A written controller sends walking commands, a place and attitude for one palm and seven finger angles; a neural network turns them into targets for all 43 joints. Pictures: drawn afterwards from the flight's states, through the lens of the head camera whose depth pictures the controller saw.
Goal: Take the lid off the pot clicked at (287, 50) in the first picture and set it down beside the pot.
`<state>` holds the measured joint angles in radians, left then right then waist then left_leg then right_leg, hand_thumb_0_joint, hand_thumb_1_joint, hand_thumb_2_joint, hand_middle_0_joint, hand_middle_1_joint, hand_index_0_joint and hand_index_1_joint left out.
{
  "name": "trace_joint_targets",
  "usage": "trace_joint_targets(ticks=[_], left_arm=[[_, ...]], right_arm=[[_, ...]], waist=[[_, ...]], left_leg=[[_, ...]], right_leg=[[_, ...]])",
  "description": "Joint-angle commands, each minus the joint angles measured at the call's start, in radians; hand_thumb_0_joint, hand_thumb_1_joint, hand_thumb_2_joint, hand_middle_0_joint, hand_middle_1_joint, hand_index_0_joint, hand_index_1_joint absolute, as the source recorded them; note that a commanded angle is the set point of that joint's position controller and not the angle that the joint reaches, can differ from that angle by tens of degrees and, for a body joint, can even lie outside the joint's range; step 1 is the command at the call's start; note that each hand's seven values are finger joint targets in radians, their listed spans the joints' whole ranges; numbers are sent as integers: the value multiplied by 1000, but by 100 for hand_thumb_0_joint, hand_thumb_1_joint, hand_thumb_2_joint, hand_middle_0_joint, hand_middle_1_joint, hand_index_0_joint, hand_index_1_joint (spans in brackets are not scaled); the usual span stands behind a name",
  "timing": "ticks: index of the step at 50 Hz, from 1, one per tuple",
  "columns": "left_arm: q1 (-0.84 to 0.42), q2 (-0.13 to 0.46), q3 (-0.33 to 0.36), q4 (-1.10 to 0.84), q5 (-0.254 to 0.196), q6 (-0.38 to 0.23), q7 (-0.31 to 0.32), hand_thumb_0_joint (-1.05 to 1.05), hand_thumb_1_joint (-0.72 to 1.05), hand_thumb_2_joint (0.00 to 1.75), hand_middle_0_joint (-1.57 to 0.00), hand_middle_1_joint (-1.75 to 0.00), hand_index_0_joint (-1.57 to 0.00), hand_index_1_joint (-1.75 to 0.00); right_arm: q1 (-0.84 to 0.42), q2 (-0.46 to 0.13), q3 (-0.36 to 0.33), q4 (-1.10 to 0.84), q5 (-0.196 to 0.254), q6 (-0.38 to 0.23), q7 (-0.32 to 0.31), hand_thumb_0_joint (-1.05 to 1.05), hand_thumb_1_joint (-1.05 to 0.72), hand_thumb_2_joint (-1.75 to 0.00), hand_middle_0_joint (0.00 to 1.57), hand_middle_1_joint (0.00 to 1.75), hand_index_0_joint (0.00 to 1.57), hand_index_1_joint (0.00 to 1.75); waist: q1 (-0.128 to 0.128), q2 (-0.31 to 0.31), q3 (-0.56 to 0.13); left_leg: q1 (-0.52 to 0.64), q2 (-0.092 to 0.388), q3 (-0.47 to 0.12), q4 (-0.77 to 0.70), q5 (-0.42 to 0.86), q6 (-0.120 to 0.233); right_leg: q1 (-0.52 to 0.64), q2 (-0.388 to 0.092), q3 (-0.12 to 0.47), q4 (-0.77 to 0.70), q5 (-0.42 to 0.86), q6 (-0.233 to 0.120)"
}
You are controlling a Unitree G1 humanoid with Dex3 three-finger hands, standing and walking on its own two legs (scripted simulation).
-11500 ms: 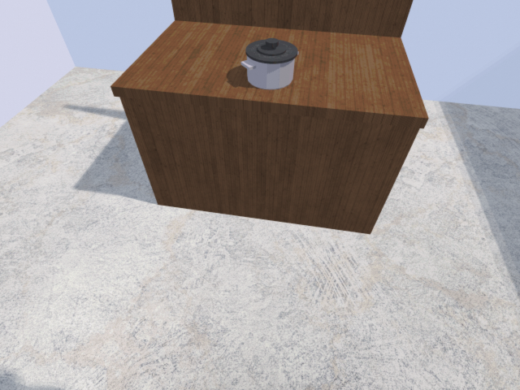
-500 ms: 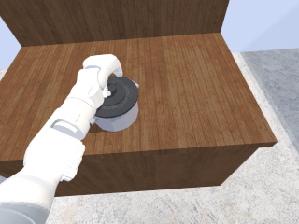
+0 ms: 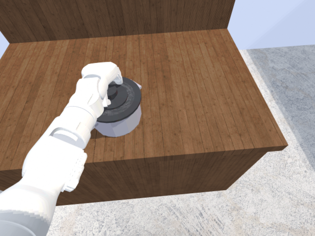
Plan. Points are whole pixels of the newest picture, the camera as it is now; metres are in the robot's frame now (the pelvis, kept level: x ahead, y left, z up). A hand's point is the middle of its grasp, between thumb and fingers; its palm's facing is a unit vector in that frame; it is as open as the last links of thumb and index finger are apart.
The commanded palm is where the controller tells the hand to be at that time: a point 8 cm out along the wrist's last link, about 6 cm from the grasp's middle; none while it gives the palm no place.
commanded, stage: lower the open fingers around the knob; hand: left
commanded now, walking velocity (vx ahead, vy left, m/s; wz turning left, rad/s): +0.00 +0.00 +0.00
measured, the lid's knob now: (109, 91) +0.51 +0.12 +0.05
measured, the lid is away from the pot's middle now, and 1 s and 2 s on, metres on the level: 0.00 0.00 0.01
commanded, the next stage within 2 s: close the fingers and squeeze the knob in 0.16 s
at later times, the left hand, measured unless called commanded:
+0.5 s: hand (107, 93) +0.49 +0.11 +0.07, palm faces -0.36 -0.04 -0.93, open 10.0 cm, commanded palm +0.49 +0.11 +0.13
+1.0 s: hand (106, 94) +0.48 +0.12 +0.07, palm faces -0.35 -0.05 -0.94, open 7.8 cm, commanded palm +0.48 +0.12 +0.13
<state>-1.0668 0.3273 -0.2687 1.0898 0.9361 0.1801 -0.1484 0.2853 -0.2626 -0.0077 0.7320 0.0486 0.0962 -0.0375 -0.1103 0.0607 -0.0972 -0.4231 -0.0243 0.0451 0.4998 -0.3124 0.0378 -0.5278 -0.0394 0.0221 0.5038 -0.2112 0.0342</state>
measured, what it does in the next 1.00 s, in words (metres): stands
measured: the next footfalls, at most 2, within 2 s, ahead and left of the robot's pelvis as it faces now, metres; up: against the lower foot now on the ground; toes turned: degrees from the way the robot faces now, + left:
none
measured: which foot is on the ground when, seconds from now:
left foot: down 0.00-1.00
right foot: down 0.00-1.00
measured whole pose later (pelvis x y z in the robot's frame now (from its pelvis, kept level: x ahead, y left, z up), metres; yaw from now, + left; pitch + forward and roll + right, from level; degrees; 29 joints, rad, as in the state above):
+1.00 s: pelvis +0.00 +0.00 +0.00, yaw +0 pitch +14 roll +0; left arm -1.03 0.31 -0.26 1.07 0.93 0.19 -0.13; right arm 0.27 -0.26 -0.01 0.73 0.05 0.11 -0.03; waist -0.10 0.07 -0.11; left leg -0.42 -0.02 0.05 0.50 -0.32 0.04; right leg -0.53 -0.04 0.02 0.50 -0.21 0.03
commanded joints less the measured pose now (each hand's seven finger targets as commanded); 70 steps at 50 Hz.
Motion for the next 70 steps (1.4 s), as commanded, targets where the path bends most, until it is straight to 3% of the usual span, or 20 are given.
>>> trace_joint_targets(ticks=[1, 3, 8, 10, 13, 14, 20, 24, 26, 28, 30, 32, 35, 38, 41, 45, 48, 52, 68, 70], left_arm=[[-496, 139, 33, -179, -9, -5, 50, 0, -28, 139, -83, -8, -83, -8], [-537, 126, 18, -203, -8, -10, 57, 0, -28, 139, -83, -8, -83, -8], [-509, 159, 45, -115, -1, 21, 68, 0, -28, 139, -83, -8, -83, -8], [-514, 173, 59, -146, -3, 16, 66, 0, -28, 139, -83, -8, -83, -8], [-481, 154, 41, -124, 8, 22, 59, 0, -28, 139, -83, -8, -83, -8], [-492, 151, 35, -123, 7, 24, 57, 0, -14, 107, -56, -60, -56, -60], [-515, 154, 41, -150, -3, 13, 53, 0, -8, 107, -55, -73, -55, -73], [-526, 174, 46, -110, -2, 20, 55, 0, -4, 106, -56, -79, -56, -79], [-542, 198, 62, -165, 4, 7, 58, 0, -2, 105, -56, -82, -56, -82], [-502, 164, 40, -148, 12, 7, 54, 0, 0, 105, -57, -84, -57, -84], [-490, 177, 57, -116, 5, 15, 53, 0, 2, 104, -57, -87, -57, -87], [-534, 226, 89, -192, -2, 2, 57, 0, 5, 103, -58, -89, -58, -89], [-463, 183, 65, -167, 10, 1, 52, 0, 8, 102, -59, -92, -59, -92], [-472, 141, 28, -148, 3, 11, 51, 0, 12, 100, -61, -94, -61, -94], [-546, 206, 71, -231, -10, -5, 60, 0, 15, 97, -62, -97, -62, -97], [-497, 146, 34, -197, 4, 5, 56, 0, 20, 94, -65, -99, -65, -99], [-470, 187, 70, -186, 2, 2, 61, 0, 24, 91, -67, -100, -67, -100], [-491, 163, 43, -145, 3, 17, 65, 0, 30, 86, -70, -102, -70, -102], [-511, 175, 58, -154, 4, 10, 63, 0, 51, 63, -82, -102, -81, -102], [-517, 120, 16, -134, 0, 12, 58, 0, 48, 69, -79, -101, -79, -101]], right_arm=[[52, -137, -44, -73, -6, -13, 6, 0, -90, -90, 20, 30, 20, 30], [53, -130, -46, -67, -5, -16, 6, 0, -90, -90, 20, 30, 20, 30], [57, -141, -42, -52, -3, -6, 4, 0, -90, -90, 20, 30, 20, 30], [54, -138, -44, -61, -6, -9, 1, 0, -90, -90, 20, 30, 20, 30], [51, -135, -41, -64, -5, -7, 4, 0, -90, -90, 20, 30, 20, 30], [51, -138, -40, -64, -3, -5, 3, 0, -90, -90, 20, 30, 20, 30], [51, -134, -41, -74, -4, -11, -4, 0, -90, -90, 20, 30, 20, 30], [54, -139, -36, -69, 1, -9, -8, 0, -90, -90, 20, 30, 20, 30], [57, -135, -38, -78, -2, -14, -9, 0, -90, -90, 20, 30, 20, 30], [58, -130, -41, -76, -4, -15, -6, 0, -90, -90, 20, 30, 20, 30], [63, -139, -41, -68, -3, -8, -4, 0, -90, -90, 20, 30, 20, 30], [58, -136, -43, -77, -4, -12, -6, 0, -90, -90, 20, 30, 20, 30], [61, -131, -46, -75, -5, -11, -1, 0, -90, -90, 20, 30, 20, 30], [53, -133, -44, -69, -1, -4, 3, 0, -90, -90, 20, 30, 20, 30], [52, -134, -44, -73, -4, -11, -3, 0, -90, -90, 20, 30, 20, 30], [48, -130, -46, -68, -4, -7, 1, 0, -90, -90, 20, 30, 20, 30], [44, -129, -45, -74, -6, -9, 1, 0, -90, -90, 20, 30, 20, 30], [36, -134, -39, -65, -1, -4, -2, 0, -90, -90, 20, 30, 20, 30], [51, -136, -43, -65, -3, -9, -5, 0, -90, -90, 20, 30, 20, 30], [48, -134, -43, -62, -2, -9, -4, 0, -90, -90, 20, 30, 20, 30]], waist=[[-22, -62, -437], [-30, -38, -443], [-35, -97, -382], [-24, -82, -441], [-26, -80, -409], [-33, -96, -400], [-31, -71, -436], [-43, -97, -386], [-30, -60, -452], [-29, -57, -455], [-33, -105, -417], [-25, -63, -464], [-15, -69, -464], [-30, -93, -403], [-25, -56, -462], [-23, -49, -440], [-12, -76, -459], [-31, -99, -388], [-29, -89, -435], [-41, -76, -406]], left_leg=[[183, 11, -19, -5, 475, 10], [205, 10, -25, 2, 483, 12], [140, 8, -21, -8, 402, 13], [155, 5, -20, -4, 434, 15], [155, 8, -18, -5, 438, 14], [148, 10, -20, -8, 420, 14], [161, 6, -17, -3, 427, 17], [115, 2, -10, -10, 358, 17], [152, 3, -14, -9, 406, 18], [174, 7, -19, 1, 456, 15], [141, 8, -15, -1, 443, 18], [157, 4, -8, -3, 434, 20], [178, 10, -17, 3, 512, 18], [159, 11, -15, -3, 458, 16], [172, 3, -13, -6, 437, 20], [188, 10, -14, 1, 493, 16], [188, 9, -20, 1, 498, 16], [138, 6, -10, -12, 401, 18], [166, 10, -18, -3, 436, 15], [154, 8, -16, -2, 418, 15]], right_leg=[[228, 48, -62, 22, 399, -60], [214, 49, -62, 22, 396, -62], [210, 52, -66, 20, 363, -62], [244, 48, -59, 25, 395, -64], [227, 49, -63, 22, 389, -63], [220, 51, -65, 22, 376, -62], [233, 48, -59, 23, 386, -62], [227, 50, -59, 19, 359, -60], [255, 47, -54, 25, 392, -61], [243, 48, -58, 24, 406, -62], [243, 51, -59, 20, 412, -60], [277, 47, -50, 19, 429, -59], [268, 48, -56, 21, 451, -61], [229, 52, -64, 15, 410, -59], [274, 48, -53, 17, 428, -60], [239, 48, -59, 19, 431, -62], [264, 49, -59, 22, 437, -60], [237, 50, -61, 15, 389, -60], [237, 50, -59, 23, 395, -62], [209, 51, -61, 18, 379, -63]])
